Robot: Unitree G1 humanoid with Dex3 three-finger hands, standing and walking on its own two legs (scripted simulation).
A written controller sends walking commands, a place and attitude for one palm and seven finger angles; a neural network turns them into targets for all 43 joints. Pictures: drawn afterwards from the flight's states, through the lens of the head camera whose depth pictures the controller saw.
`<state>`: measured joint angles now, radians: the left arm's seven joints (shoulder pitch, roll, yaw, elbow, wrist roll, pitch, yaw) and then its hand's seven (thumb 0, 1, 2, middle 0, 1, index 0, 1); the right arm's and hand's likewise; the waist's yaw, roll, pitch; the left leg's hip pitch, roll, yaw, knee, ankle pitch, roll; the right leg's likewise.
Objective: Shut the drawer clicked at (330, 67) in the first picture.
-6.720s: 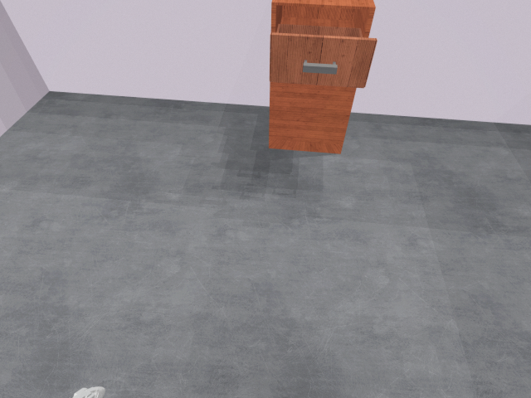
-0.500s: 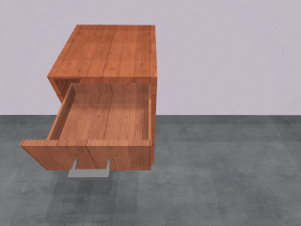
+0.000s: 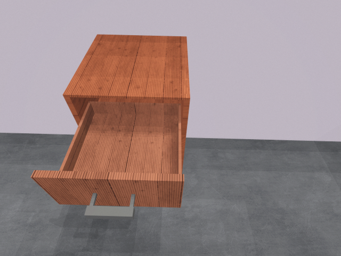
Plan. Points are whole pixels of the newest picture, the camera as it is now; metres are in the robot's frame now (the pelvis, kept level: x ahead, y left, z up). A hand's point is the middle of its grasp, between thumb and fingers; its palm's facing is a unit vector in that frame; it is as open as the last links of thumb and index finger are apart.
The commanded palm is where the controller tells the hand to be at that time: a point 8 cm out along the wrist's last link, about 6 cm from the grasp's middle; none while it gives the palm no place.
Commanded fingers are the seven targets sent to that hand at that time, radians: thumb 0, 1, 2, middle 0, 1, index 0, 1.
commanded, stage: come to a stop and stand still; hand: left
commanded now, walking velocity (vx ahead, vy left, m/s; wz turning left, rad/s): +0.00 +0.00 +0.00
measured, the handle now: (112, 204) +0.26 +0.18 -0.09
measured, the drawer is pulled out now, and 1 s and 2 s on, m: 0.30 0.30 0.30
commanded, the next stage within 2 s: look again from close up in 0.40 s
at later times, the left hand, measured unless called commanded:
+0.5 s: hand out of the picture +0.03 +0.17 -0.17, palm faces +0.01 -0.98 -0.22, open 7.3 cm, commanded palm none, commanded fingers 0.00 0.90 0.90 -0.20 -0.30 -0.20 -0.30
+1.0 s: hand out of the picture +0.01 +0.15 -0.17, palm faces +0.01 -0.98 -0.19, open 7.3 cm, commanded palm none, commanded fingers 0.00 0.90 0.90 -0.20 -0.30 -0.20 -0.30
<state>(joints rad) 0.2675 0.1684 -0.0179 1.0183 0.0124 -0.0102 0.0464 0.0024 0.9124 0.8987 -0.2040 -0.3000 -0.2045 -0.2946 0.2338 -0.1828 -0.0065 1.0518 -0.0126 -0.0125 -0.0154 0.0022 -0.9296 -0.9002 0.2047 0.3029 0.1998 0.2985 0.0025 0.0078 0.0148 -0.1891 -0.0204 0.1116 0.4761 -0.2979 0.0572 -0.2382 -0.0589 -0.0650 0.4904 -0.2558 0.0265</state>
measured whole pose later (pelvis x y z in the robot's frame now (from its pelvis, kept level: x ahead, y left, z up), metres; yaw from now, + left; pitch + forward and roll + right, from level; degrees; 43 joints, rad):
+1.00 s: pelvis +0.02 -0.02 +0.00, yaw +0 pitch +0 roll +0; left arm 0.31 0.14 -0.02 1.10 0.01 -0.02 0.05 0.00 0.91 0.90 -0.20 -0.30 -0.20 -0.29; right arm 0.27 -0.14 0.01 1.18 0.00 -0.02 -0.03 0.00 -0.91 -0.90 0.20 0.30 0.20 0.30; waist 0.00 0.00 0.03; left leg -0.11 0.00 0.11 0.40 -0.30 0.03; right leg -0.17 -0.03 -0.07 0.44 -0.27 0.00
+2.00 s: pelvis +0.01 +0.00 +0.00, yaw +0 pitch -1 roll +0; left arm 0.35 0.15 -0.02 1.07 0.01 -0.01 0.04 0.00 0.91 0.90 -0.20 -0.30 -0.20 -0.29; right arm 0.34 -0.14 0.02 1.10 -0.01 -0.02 -0.02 0.00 -0.91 -0.90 0.20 0.30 0.20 0.30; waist 0.00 0.00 0.02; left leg -0.15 -0.02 0.10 0.48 -0.31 0.05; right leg -0.20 -0.04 -0.04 0.49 -0.27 0.02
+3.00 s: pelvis +0.00 -0.01 +0.00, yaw +0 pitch -1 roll +0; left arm 0.50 0.17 -0.01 0.64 -0.07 0.08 0.09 0.05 0.96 0.90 -0.21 -0.31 -0.21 -0.30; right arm 0.39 -0.14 0.03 1.02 0.02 -0.12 -0.05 0.01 -0.92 -0.90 0.21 0.30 0.20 0.30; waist 0.00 -0.01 0.01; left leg -0.16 -0.01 0.10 0.45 -0.28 0.04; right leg -0.22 -0.03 -0.04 0.48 -0.25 0.00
